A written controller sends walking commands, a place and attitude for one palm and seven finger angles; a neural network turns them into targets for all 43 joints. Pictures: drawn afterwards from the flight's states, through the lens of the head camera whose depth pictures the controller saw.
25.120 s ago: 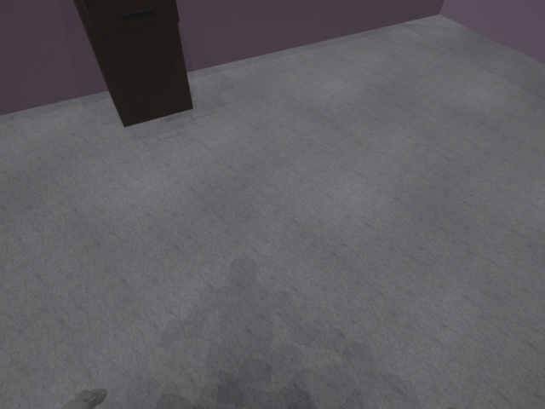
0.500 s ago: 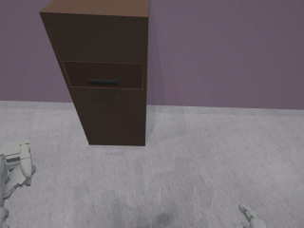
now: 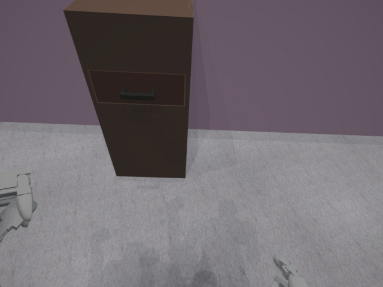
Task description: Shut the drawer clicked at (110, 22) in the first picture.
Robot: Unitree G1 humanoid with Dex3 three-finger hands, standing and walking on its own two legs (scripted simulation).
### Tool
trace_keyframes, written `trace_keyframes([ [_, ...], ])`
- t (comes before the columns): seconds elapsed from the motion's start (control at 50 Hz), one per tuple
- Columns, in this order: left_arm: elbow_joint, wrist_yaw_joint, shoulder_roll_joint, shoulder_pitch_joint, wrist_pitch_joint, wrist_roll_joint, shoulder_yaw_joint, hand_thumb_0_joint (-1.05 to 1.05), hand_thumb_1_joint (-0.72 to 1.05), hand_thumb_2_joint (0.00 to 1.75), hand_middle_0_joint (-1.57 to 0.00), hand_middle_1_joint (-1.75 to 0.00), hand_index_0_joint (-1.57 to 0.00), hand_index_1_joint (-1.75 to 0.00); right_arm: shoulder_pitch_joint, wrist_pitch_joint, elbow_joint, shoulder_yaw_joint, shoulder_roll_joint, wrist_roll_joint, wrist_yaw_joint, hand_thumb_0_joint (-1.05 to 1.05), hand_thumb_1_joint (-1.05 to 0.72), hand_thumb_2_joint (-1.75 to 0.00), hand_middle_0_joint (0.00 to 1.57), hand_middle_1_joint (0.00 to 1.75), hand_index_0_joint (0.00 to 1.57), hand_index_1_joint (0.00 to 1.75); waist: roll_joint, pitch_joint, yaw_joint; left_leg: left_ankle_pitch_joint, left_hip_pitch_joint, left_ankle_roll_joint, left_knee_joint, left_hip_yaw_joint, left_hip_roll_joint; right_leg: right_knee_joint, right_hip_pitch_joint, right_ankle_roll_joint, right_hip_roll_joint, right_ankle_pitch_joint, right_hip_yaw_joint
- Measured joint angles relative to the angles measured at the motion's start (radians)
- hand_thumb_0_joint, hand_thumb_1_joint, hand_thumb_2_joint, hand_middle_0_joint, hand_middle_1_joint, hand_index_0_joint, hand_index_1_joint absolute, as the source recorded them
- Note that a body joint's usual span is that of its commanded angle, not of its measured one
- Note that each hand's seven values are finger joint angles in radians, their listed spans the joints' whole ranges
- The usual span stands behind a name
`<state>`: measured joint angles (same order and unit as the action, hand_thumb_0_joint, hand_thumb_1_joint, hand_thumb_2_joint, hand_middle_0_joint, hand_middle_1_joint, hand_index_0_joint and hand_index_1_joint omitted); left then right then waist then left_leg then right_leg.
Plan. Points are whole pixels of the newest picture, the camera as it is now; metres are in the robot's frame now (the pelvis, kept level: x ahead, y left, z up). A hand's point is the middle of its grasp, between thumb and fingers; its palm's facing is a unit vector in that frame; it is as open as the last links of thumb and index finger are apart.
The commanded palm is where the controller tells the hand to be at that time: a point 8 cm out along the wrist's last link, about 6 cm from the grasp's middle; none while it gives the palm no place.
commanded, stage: stop stepping back and stand still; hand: left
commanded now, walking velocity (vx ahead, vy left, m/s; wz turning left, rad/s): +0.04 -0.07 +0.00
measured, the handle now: (138, 93) +0.86 +0.25 -0.10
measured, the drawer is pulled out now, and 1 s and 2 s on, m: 0.00 0.00 0.00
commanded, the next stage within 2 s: let the arm hang, fingers relaxed in 0.02 s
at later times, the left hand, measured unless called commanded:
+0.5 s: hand out of the picture +0.02 +0.21 -0.16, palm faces +0.07 -0.97 -0.23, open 3.5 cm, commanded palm none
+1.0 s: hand out of the picture -0.02 +0.17 -0.17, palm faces +0.05 -0.99 -0.15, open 7.2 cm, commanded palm none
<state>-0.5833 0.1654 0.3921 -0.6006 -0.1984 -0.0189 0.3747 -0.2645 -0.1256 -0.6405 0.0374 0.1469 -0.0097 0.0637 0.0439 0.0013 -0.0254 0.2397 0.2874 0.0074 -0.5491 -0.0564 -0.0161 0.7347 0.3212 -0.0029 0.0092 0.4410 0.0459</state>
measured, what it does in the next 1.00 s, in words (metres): stands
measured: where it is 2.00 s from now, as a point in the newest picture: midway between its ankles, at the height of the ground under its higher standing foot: outside the picture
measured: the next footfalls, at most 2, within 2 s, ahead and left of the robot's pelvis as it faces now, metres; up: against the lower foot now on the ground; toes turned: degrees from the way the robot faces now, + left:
none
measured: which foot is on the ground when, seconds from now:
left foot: down 0.00-1.00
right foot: down 0.00-1.00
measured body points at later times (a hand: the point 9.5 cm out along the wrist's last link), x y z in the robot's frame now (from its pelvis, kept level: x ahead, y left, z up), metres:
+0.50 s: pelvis +0.00 +0.01 +0.01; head +0.02 +0.02 +0.46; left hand +0.02 +0.26 -0.15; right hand +0.04 -0.22 -0.14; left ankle +0.01 +0.12 -0.73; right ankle +0.02 -0.09 -0.73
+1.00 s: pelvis +0.00 +0.02 +0.01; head +0.00 +0.02 +0.46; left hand -0.02 +0.22 -0.15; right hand -0.03 -0.17 -0.15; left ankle +0.02 +0.12 -0.73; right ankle +0.02 -0.09 -0.73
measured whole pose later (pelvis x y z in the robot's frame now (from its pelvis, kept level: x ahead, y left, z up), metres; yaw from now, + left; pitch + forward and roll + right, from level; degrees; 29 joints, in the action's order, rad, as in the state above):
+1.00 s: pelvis +0.00 +0.02 +0.01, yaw +1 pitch -2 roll +0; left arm 1.15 0.03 0.10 -0.29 0.00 0.02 0.00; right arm -0.32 0.01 -1.14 0.00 0.09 -0.02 0.03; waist 0.00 0.04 -0.01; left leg 0.19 0.18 0.03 -0.41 -0.08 0.00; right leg 0.43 0.18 -0.02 -0.02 0.20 0.07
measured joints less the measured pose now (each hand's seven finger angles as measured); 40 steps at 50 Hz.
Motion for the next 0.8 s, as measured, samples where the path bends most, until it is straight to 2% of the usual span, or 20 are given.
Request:
trace_keyframes([
  [0.04, -0.017, -0.002, 0.018, -0.024, -0.005, -0.003, 0.016, 0.02, 0.88, 0.89, -1.4, -1.6, -1.4, -1.6, 0.004, -0.001, 0.017, 0.012, -0.007, 0.001, -0.01, 0.02, -0.9, -0.9, 0.2, 0.3, 0.2, 0.3, -0.006, 0.003, 0.003, 0.007, 0.008, -0.01, -0.015, -0.005, -0.009, -0.133, -0.04, -0.008, 0.002, -0.078, 0.013],
  [0.06, -0.017, -0.005, 0.018, -0.028, -0.008, -0.003, 0.017, 0.02, 0.88, 0.89, -1.4, -1.6, -1.4, -1.6, 0.01, 0.003, 0.021, 0.014, -0.005, 0.001, -0.014, 0.02, -0.9, -0.9, 0.21, 0.3, 0.2, 0.3, -0.018, 0.008, 0.004, 0.018, 0.016, -0.013, -0.033, -0.003, -0.018, -0.155, -0.045, -0.026, 0.011, -0.143, 0.018],
  [0.12, -0.008, -0.013, -0.001, -0.028, 0.001, -0.01, -0.004, 0.01, 0.88, 0.89, -1.4, -1.6, -1.4, -1.6, 0.024, 0.025, 0.01, 0.005, 0.011, 0.005, -0.02, 0.01, -0.9, -0.9, 0.21, 0.3, 0.2, 0.3, -0.048, 0.005, 0.01, 0.094, 0.048, -0.007, -0.116, 0.023, -0.022, -0.168, -0.046, -0.061, 0.03, -0.165, 0.027],
  [0.14, 0.048, -0.029, -0.007, 0.002, -0.008, 0.01, -0.031, 0.01, 0.88, 0.89, -1.4, -1.6, -1.4, -1.6, 0.027, 0.015, -0.014, -0.012, 0.023, 0.003, -0.039, 0.01, -0.9, -0.9, 0.21, 0.3, 0.2, 0.3, -0.057, -0.007, 0.012, 0.112, 0.077, -0.006, -0.174, 0.026, -0.017, -0.171, -0.04, -0.063, 0.027, -0.162, 0.034],
  [0.16, 0.148, -0.056, -0.017, 0.056, 0.005, 0.028, -0.074, 0.01, 0.89, 0.89, -1.4, -1.6, -1.4, -1.6, 0.032, 0.02, -0.04, -0.03, 0.039, 0.004, -0.058, 0.01, -0.9, -0.9, 0.21, 0.3, 0.2, 0.3, -0.068, -0.019, 0.017, 0.14, 0.098, -0.008, -0.216, 0.024, -0.011, -0.164, -0.03, -0.061, 0.017, -0.156, 0.042],
  [0.2, 0.409, -0.098, -0.061, 0.174, 0.077, 0.044, -0.158, 0.0, 0.89, 0.89, -1.39, -1.59, -1.39, -1.59, 0.042, 0.065, -0.084, -0.051, 0.072, 0.005, -0.076, 0.01, -0.9, -0.9, 0.21, 0.3, 0.2, 0.3, -0.087, -0.033, 0.022, 0.15, 0.095, -0.008, -0.205, 0.016, -0.002, -0.13, -0.017, -0.052, -0.006, -0.135, 0.056],
  [0.24, 0.684, -0.119, -0.115, 0.269, 0.153, 0.048, -0.218, 0.0, 0.89, 0.89, -1.36, -1.56, -1.36, -1.56, 0.043, 0.103, -0.111, -0.056, 0.096, -0.004, -0.084, 0.01, -0.9, -0.9, 0.2, 0.3, 0.2, 0.3, -0.103, -0.033, 0.015, 0.048, 0.057, 0.006, -0.125, 0.024, -0.005, -0.083, -0.007, -0.043, -0.017, -0.105, 0.074],
  [0.26, 0.815, -0.126, -0.139, 0.302, 0.184, 0.049, -0.243, 0.0, 0.89, 0.89, -1.34, -1.55, -1.34, -1.55, 0.046, 0.116, -0.127, -0.056, 0.1, -0.01, -0.083, 0.01, -0.9, -0.9, 0.2, 0.3, 0.2, 0.3, -0.101, -0.028, 0.011, 0.058, 0.046, 0.009, -0.115, 0.028, -0.003, -0.062, -0.004, -0.039, -0.021, -0.092, 0.078],
  [0.34, 1.228, -0.145, -0.208, 0.337, 0.259, 0.049, -0.331, 0.01, 0.9, 0.89, -1.23, -1.44, -1.23, -1.44, 0.052, 0.144, -0.195, -0.038, 0.069, -0.022, -0.074, 0.01, -0.91, -0.9, 0.2, 0.3, 0.2, 0.3, -0.034, 0.014, -0.001, 0.077, 0.0, 0.002, -0.082, 0.006, 0.005, -0.09, -0.038, -0.035, -0.027, -0.106, 0.056],
  [0.36, 1.301, -0.143, -0.224, 0.333, 0.261, 0.047, -0.346, 0.01, 0.9, 0.89, -1.19, -1.41, -1.19, -1.4, 0.048, 0.143, -0.21, -0.033, 0.06, -0.022, -0.07, 0.01, -0.91, -0.9, 0.2, 0.3, 0.2, 0.3, -0.022, 0.024, -0.004, 0.065, -0.011, 0.0, -0.062, 0.005, 0.003, -0.113, -0.049, -0.035, -0.024, -0.119, 0.055],
  [0.38, 1.346, -0.112, -0.223, 0.335, 0.245, 0.05, -0.328, 0.01, 0.9, 0.89, -1.17, -1.41, -1.16, -1.37, 0.04, 0.142, -0.228, -0.03, 0.049, -0.021, -0.066, 0.01, -0.91, -0.9, 0.2, 0.3, 0.2, 0.3, -0.011, 0.034, -0.001, 0.053, -0.017, -0.001, -0.043, 0.008, 0.0, -0.14, -0.06, -0.036, -0.019, -0.134, 0.058],
  [0.4, 1.383, -0.108, -0.208, 0.339, 0.237, 0.048, -0.319, 0.02, 0.9, 0.89, -1.14, -1.41, -1.13, -1.33, 0.031, 0.143, -0.247, -0.027, 0.039, -0.02, -0.062, 0.01, -0.91, -0.9, 0.2, 0.3, 0.2, 0.3, -0.004, 0.043, 0.006, 0.041, -0.024, -0.001, -0.023, 0.01, -0.004, -0.169, -0.071, -0.038, -0.013, -0.151, 0.061],
  [0.46, 1.482, -0.131, -0.168, 0.333, 0.227, 0.038, -0.328, 0.02, 0.9, 0.89, -1.03, -1.32, -1.02, -1.22, 0.009, 0.15, -0.308, -0.023, 0.022, -0.018, -0.057, 0.01, -0.91, -0.9, 0.2, 0.3, 0.2, 0.3, -0.003, 0.059, 0.024, 0.007, -0.041, -0.002, 0.033, 0.013, -0.01, -0.248, -0.1, -0.039, -0.002, -0.196, 0.065],
  [0.54, 1.593, -0.144, -0.16, 0.304, 0.221, 0.033, -0.348, 0.01, 0.9, 0.89, -0.88, -1.12, -0.87, -1.05, -0.014, 0.154, -0.378, -0.027, 0.016, -0.012, -0.051, 0.01, -0.91, -0.9, 0.2, 0.3, 0.2, 0.3, -0.026, 0.069, 0.033, -0.019, -0.065, 0.004, 0.086, 0.006, -0.005, -0.306, -0.124, -0.034, -0.003, -0.229, 0.058],
  [0.66, 1.703, -0.144, -0.191, 0.273, 0.215, 0.029, -0.369, 0.01, 0.9, 0.89, -0.64, -0.83, -0.64, -0.8, -0.034, 0.149, -0.45, -0.028, 0.006, -0.005, -0.046, 0.01, -0.91, -0.9, 0.2, 0.3, 0.2, 0.3, -0.053, 0.073, 0.034, -0.039, -0.098, 0.014, 0.13, -0.008, 0.008, -0.33, -0.144, -0.023, -0.014, -0.243, 0.044],
  [0.8, 1.746, -0.139, -0.244, 0.279, 0.206, 0.028, -0.378, 0.01, 0.9, 0.89, -0.38, -0.52, -0.38, -0.51, -0.041, 0.144, -0.49, -0.028, -0.023, -0.003, -0.042, 0.01, -0.91, -0.9, 0.2, 0.3, 0.2, 0.3, -0.058, 0.066, 0.03, -0.048, -0.113, 0.02, 0.145, -0.019, 0.015, -0.327, -0.148, -0.018, -0.022, -0.245, 0.033],
])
